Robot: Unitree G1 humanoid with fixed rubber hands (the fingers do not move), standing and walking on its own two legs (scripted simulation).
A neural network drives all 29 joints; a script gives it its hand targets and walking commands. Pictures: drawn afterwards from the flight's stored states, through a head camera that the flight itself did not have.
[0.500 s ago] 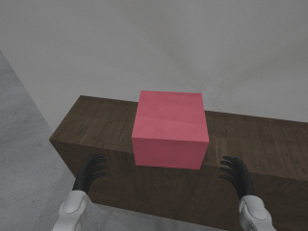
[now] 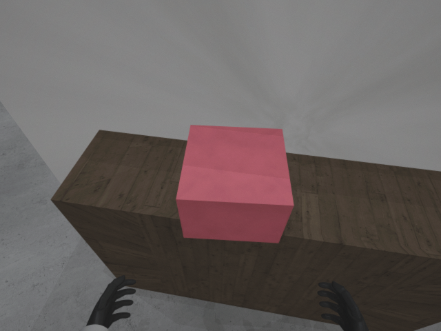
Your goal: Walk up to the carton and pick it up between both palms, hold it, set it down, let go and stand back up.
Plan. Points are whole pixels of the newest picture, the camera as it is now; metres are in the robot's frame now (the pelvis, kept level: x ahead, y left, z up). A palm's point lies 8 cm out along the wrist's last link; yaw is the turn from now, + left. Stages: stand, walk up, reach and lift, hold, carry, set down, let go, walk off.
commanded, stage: let go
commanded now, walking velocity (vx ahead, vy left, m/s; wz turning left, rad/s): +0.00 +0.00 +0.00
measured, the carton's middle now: (233, 182) +0.43 -0.02 -0.01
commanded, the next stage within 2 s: stand in 0.52 s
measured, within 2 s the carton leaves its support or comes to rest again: neither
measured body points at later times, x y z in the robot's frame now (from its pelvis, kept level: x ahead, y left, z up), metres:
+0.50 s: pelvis -0.01 +0.00 +0.00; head +0.00 +0.01 +0.45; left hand +0.14 +0.23 -0.09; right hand +0.16 -0.22 -0.10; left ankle -0.02 +0.12 -0.74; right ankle -0.03 -0.11 -0.74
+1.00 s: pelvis -0.01 +0.01 +0.00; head -0.02 +0.01 +0.45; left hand -0.01 +0.27 -0.14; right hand +0.01 -0.24 -0.15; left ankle -0.02 +0.12 -0.74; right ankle -0.03 -0.11 -0.74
